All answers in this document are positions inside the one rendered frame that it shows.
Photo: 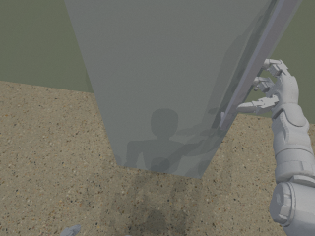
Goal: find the right robot forearm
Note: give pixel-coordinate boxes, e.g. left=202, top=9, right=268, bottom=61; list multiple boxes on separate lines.
left=271, top=103, right=315, bottom=188

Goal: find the fridge door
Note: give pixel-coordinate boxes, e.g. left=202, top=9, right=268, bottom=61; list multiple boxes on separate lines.
left=64, top=0, right=303, bottom=179

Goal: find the robot right hand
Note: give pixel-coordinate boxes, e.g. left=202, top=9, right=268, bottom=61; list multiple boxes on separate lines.
left=236, top=59, right=299, bottom=115

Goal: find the robot left hand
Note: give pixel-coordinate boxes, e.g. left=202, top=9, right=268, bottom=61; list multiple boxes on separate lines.
left=60, top=224, right=81, bottom=236

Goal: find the handle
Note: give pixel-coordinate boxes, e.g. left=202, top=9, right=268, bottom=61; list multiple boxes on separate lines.
left=220, top=0, right=298, bottom=131

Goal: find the right robot upper arm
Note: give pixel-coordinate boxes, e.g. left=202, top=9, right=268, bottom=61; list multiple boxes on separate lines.
left=269, top=181, right=315, bottom=236

